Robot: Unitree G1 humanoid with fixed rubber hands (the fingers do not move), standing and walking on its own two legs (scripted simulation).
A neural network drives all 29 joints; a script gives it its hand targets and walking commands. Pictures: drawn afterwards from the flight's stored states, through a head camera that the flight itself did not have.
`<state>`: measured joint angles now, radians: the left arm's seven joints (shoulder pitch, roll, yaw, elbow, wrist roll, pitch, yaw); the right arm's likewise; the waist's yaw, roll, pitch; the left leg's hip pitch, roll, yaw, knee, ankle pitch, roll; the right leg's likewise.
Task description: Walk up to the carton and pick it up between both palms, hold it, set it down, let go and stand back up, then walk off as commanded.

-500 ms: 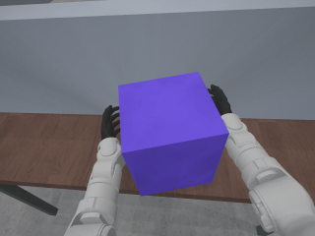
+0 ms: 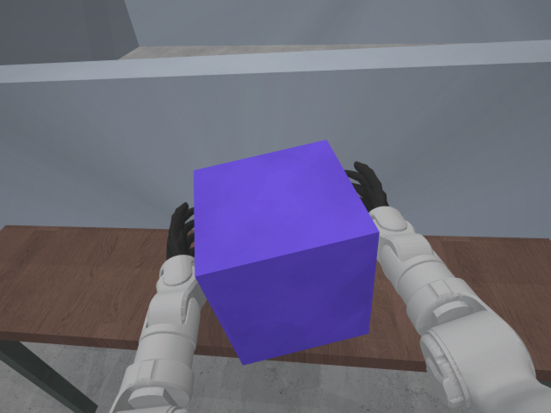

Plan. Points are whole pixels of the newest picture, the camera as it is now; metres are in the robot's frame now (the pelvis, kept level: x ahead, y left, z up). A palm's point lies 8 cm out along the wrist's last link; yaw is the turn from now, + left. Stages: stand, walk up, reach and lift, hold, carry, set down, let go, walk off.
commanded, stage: reach and lift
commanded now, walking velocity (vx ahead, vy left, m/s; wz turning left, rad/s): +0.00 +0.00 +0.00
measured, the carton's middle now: (283, 254) +0.36 +0.06 +0.07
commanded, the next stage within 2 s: none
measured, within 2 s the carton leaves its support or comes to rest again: neither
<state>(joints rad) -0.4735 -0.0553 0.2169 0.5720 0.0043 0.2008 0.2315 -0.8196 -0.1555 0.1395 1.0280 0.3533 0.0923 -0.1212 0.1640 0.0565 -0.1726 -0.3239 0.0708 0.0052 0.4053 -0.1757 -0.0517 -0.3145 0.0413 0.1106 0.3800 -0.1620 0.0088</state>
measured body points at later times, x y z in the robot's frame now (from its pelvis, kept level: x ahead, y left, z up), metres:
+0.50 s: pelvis +0.00 +0.00 +0.00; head -0.01 -0.01 +0.45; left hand +0.36 +0.22 +0.14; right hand +0.44 -0.07 +0.14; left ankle +0.01 +0.15 -0.74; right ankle +0.02 -0.13 -0.74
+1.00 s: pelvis +0.00 +0.01 +0.00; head -0.08 +0.00 +0.45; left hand +0.35 +0.20 +0.20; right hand +0.40 -0.10 +0.20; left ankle +0.01 +0.15 -0.74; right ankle +0.02 -0.13 -0.74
